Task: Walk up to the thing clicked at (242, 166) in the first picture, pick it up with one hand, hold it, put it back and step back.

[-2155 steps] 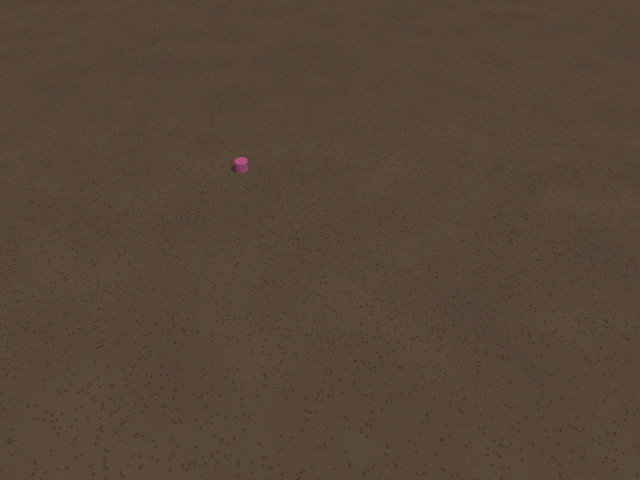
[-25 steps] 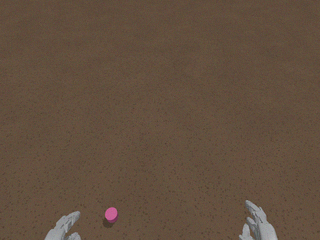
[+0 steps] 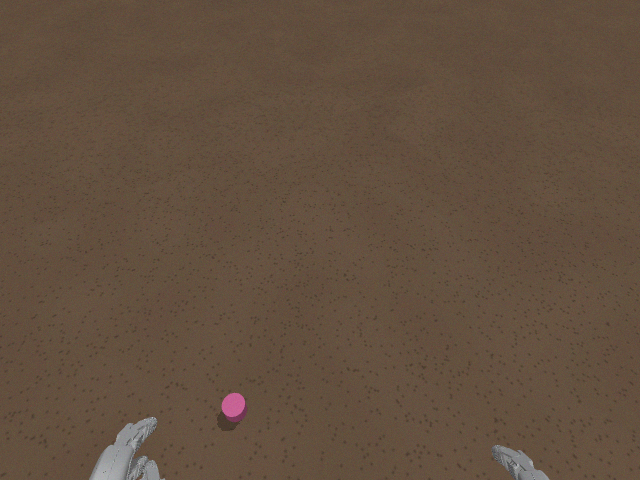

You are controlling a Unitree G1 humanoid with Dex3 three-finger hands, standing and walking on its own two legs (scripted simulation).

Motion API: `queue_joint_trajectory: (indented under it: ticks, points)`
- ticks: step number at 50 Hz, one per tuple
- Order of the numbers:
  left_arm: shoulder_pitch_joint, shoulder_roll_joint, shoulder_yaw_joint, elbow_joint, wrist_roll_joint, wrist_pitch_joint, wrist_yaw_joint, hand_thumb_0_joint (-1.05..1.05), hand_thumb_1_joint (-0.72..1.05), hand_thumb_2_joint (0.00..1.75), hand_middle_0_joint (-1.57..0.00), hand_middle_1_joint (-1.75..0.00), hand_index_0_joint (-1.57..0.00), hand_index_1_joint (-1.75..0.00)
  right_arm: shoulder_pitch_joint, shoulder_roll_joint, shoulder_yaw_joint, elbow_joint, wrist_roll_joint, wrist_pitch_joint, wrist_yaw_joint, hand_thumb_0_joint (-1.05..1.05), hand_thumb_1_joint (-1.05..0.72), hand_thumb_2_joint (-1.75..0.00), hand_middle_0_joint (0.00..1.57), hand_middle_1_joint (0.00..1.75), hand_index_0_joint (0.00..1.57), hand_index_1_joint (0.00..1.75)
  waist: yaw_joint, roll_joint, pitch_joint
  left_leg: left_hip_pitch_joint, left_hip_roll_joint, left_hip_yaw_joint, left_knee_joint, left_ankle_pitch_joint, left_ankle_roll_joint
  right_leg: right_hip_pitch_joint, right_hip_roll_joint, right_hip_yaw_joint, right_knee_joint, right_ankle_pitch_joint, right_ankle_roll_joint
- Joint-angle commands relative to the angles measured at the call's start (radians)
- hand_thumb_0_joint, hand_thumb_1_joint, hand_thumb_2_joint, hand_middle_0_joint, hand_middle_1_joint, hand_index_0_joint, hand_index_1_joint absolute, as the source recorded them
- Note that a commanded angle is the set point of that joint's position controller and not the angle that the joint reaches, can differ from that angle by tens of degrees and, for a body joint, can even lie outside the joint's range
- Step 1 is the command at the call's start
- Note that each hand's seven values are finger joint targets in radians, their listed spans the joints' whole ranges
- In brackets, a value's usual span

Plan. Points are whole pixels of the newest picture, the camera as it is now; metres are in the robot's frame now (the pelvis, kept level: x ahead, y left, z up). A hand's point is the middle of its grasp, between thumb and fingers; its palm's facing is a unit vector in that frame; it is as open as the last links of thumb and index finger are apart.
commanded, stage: stand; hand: left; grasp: from above
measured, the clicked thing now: (234, 407) +0.43 +0.26 -0.71
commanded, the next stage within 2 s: none
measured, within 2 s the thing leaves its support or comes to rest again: neither
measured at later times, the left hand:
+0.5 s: hand out of the picture +0.05 +0.24 -0.12, palm faces +0.06 -0.94 -0.32, open 7.4 cm
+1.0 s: hand out of the picture +0.04 +0.24 -0.12, palm faces +0.05 -0.94 -0.34, open 7.4 cm
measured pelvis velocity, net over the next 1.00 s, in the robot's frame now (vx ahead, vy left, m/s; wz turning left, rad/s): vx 0.00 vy -0.01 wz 0.01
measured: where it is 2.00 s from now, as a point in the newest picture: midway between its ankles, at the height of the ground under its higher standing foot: outside the picture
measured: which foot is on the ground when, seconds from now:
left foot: down 0.00-1.00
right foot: down 0.00-1.00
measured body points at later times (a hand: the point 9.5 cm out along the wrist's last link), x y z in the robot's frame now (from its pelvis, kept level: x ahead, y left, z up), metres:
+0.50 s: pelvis +0.00 +0.01 +0.04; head +0.00 +0.00 +0.49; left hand +0.05 +0.29 -0.10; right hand +0.08 -0.26 -0.10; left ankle +0.00 +0.12 -0.70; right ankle +0.01 -0.12 -0.70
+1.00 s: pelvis +0.00 -0.01 +0.04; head +0.00 -0.01 +0.49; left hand +0.04 +0.28 -0.09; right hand +0.06 -0.29 -0.10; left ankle +0.00 +0.12 -0.70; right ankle +0.01 -0.12 -0.70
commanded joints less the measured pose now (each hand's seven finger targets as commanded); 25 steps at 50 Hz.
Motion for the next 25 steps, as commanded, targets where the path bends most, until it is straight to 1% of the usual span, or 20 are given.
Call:
queue_joint_trajectory:
  ticks: [1,3,4,6,7,8,9,10,11,13,14,15,16,18,20,21,22,23,24,25]
  points:
    - [-0.049,0.158,0.073,0.060,0.003,-0.085,0.015,0.00,0.90,0.90,-0.20,-0.30,-0.20,-0.30,-0.032,-0.147,-0.070,-0.046,0.021,-0.013,0.014,0.00,-0.90,-0.90,0.20,0.30,0.20,0.30,-0.003,-0.025,-0.148,0.124,0.045,-0.072,-0.181,0.248,0.049,0.148,-0.078,0.118,-0.227,0.203,-0.048]
    - [-0.069,0.157,0.073,0.118,0.005,-0.096,0.013,0.00,0.90,0.90,-0.20,-0.30,-0.20,-0.30,-0.027,-0.152,-0.070,-0.018,0.014,-0.003,0.015,0.00,-0.90,-0.90,0.20,0.30,0.20,0.30,-0.011,0.003,-0.103,0.133,0.057,-0.094,-0.238,0.186,0.053,0.135,-0.068,0.104,-0.256,0.139,-0.041]
    - [-0.075,0.150,0.072,0.147,0.006,-0.100,0.013,0.00,0.90,0.90,-0.20,-0.30,-0.20,-0.30,-0.037,-0.159,-0.072,-0.007,0.015,0.001,0.014,0.00,-0.90,-0.90,0.20,0.30,0.20,0.30,-0.004,0.022,-0.087,0.119,0.066,-0.111,-0.265,0.173,0.053,0.157,-0.060,0.090,-0.268,0.132,-0.037]
    - [-0.061,0.145,0.068,0.210,0.003,-0.108,0.010,0.00,0.90,0.90,-0.20,-0.30,-0.20,-0.30,-0.044,-0.163,-0.073,0.020,0.017,0.004,0.014,0.00,-0.90,-0.90,0.20,0.30,0.20,0.30,0.001,0.033,-0.072,0.132,0.077,-0.124,-0.307,0.211,0.051,0.195,-0.055,0.076,-0.291,0.179,-0.033]
    - [-0.062,0.146,0.067,0.235,0.000,-0.112,0.009,0.00,0.90,0.90,-0.20,-0.30,-0.20,-0.30,-0.043,-0.165,-0.071,0.033,0.018,0.006,0.012,0.00,-0.90,-0.90,0.20,0.30,0.20,0.30,-0.002,0.042,-0.058,0.143,0.080,-0.127,-0.328,0.223,0.049,0.205,-0.053,0.074,-0.303,0.199,-0.031]
    - [-0.053,0.148,0.067,0.263,0.000,-0.117,0.009,0.00,0.90,0.90,-0.20,-0.30,-0.20,-0.30,-0.044,-0.166,-0.072,0.047,0.021,0.007,0.010,0.00,-0.90,-0.90,0.20,0.30,0.20,0.30,0.002,0.029,-0.068,0.171,0.083,-0.124,-0.323,0.271,0.046,0.227,-0.061,0.075,-0.314,0.237,-0.033]
    - [-0.057,0.157,0.068,0.289,-0.001,-0.120,0.011,0.00,0.90,0.90,-0.20,-0.30,-0.20,-0.30,-0.030,-0.164,-0.071,0.062,0.023,0.009,0.008,0.00,-0.90,-0.90,0.20,0.30,0.20,0.30,-0.007,0.007,-0.077,0.194,0.080,-0.116,-0.320,0.319,0.042,0.243,-0.070,0.079,-0.326,0.283,-0.035]
    - [-0.058,0.156,0.065,0.313,-0.005,-0.122,0.012,0.00,0.90,0.90,-0.20,-0.30,-0.20,-0.30,-0.020,-0.168,-0.069,0.082,0.026,0.012,0.005,0.00,-0.90,-0.90,0.20,0.30,0.20,0.30,-0.011,0.004,-0.061,0.208,0.081,-0.113,-0.332,0.345,0.037,0.250,-0.074,0.083,-0.343,0.309,-0.036]
    - [-0.060,0.157,0.065,0.334,-0.009,-0.123,0.013,0.00,0.90,0.90,-0.20,-0.30,-0.20,-0.30,-0.013,-0.174,-0.070,0.097,0.028,0.013,0.003,0.00,-0.90,-0.90,0.20,0.30,0.20,0.30,-0.013,0.018,-0.067,0.225,0.085,-0.116,-0.350,0.365,0.038,0.269,-0.074,0.078,-0.353,0.329,-0.033]
    - [-0.065,0.158,0.062,0.372,-0.014,-0.121,0.015,0.00,0.90,0.90,-0.20,-0.30,-0.20,-0.30,-0.014,-0.185,-0.067,0.124,0.031,0.016,0.000,0.00,-0.90,-0.90,0.20,0.30,0.20,0.30,-0.013,0.031,-0.063,0.245,0.091,-0.119,-0.379,0.417,0.035,0.302,-0.073,0.070,-0.365,0.359,-0.028]
    - [-0.059,0.160,0.060,0.392,-0.016,-0.120,0.016,0.00,0.90,0.90,-0.20,-0.30,-0.20,-0.30,-0.029,-0.188,-0.067,0.136,0.034,0.019,-0.001,0.00,-0.90,-0.90,0.20,0.30,0.20,0.30,-0.007,0.037,-0.054,0.261,0.097,-0.125,-0.394,0.408,0.035,0.297,-0.071,0.063,-0.381,0.345,-0.026]
    - [-0.070,0.164,0.061,0.411,-0.018,-0.118,0.016,0.00,0.90,0.90,-0.20,-0.30,-0.20,-0.30,-0.025,-0.185,-0.064,0.145,0.035,0.020,-0.003,0.00,-0.90,-0.90,0.20,0.30,0.20,0.30,-0.013,0.030,-0.053,0.266,0.098,-0.124,-0.411,0.430,0.033,0.319,-0.073,0.064,-0.387,0.354,-0.023]
    - [-0.070,0.166,0.061,0.427,-0.018,-0.116,0.018,0.00,0.90,0.90,-0.20,-0.30,-0.20,-0.30,-0.019,-0.190,-0.066,0.158,0.035,0.021,-0.005,0.00,-0.90,-0.90,0.20,0.30,0.20,0.30,-0.011,0.033,-0.057,0.282,0.108,-0.128,-0.425,0.446,0.032,0.328,-0.071,0.056,-0.387,0.350,-0.024]
    - [-0.068,0.165,0.056,0.463,-0.019,-0.112,0.017,0.00,0.90,0.90,-0.20,-0.30,-0.20,-0.30,-0.031,-0.194,-0.064,0.181,0.038,0.023,-0.006,0.00,-0.90,-0.90,0.20,0.30,0.20,0.30,-0.006,0.037,-0.034,0.292,0.108,-0.131,-0.455,0.420,0.027,0.331,-0.069,0.055,-0.417,0.320,-0.019]
    - [-0.075,0.170,0.055,0.487,-0.018,-0.113,0.017,0.00,0.90,0.90,-0.20,-0.30,-0.20,-0.30,-0.024,-0.195,-0.061,0.201,0.041,0.024,-0.007,0.00,-0.90,-0.90,0.20,0.30,0.20,0.30,-0.008,0.035,-0.027,0.294,0.109,-0.125,-0.470,0.446,0.022,0.357,-0.075,0.059,-0.436,0.339,-0.018]
    - [-0.073,0.172,0.052,0.501,-0.018,-0.113,0.016,0.00,0.90,0.90,-0.20,-0.30,-0.20,-0.30,-0.034,-0.197,-0.061,0.209,0.042,0.025,-0.007,0.00,-0.90,-0.90,0.20,0.30,0.20,0.30,-0.006,0.036,-0.015,0.299,0.108,-0.125,-0.478,0.428,0.020,0.348,-0.073,0.056,-0.449,0.325,-0.014]
    - [-0.080,0.178,0.054,0.511,-0.016,-0.112,0.016,0.00,0.90,0.90,-0.20,-0.30,-0.20,-0.30,-0.031,-0.197,-0.061,0.215,0.041,0.025,-0.008,0.00,-0.90,-0.90,0.20,0.30,0.20,0.30,-0.009,0.032,-0.016,0.305,0.110,-0.125,-0.489,0.423,0.019,0.353,-0.074,0.057,-0.454,0.323,-0.014]
    - [-0.076,0.180,0.053,0.522,-0.015,-0.112,0.017,0.00,0.90,0.90,-0.20,-0.30,-0.20,-0.30,-0.038,-0.198,-0.060,0.222,0.043,0.027,-0.007,0.00,-0.90,-0.90,0.20,0.30,0.20,0.30,-0.006,0.031,-0.010,0.308,0.112,-0.129,-0.498,0.409,0.019,0.350,-0.074,0.052,-0.462,0.309,-0.015]
    - [-0.079,0.178,0.052,0.536,-0.016,-0.112,0.016,0.00,0.90,0.90,-0.20,-0.30,-0.20,-0.30,-0.043,-0.196,-0.060,0.228,0.043,0.028,-0.007,0.00,-0.90,-0.90,0.20,0.30,0.20,0.30,-0.006,0.027,0.012,0.303,0.110,-0.129,-0.507,0.372,0.017,0.344,-0.075,0.057,-0.476,0.296,-0.011]
    - [-0.085,0.182,0.053,0.544,-0.015,-0.113,0.016,0.00,0.90,0.90,-0.20,-0.30,-0.20,-0.30,-0.049,-0.191,-0.058,0.234,0.042,0.030,-0.006,0.00,-0.90,-0.90,0.20,0.30,0.20,0.30,-0.006,0.014,0.014,0.307,0.111,-0.127,-0.512,0.361,0.018,0.344,-0.078,0.059,-0.484,0.292,-0.012]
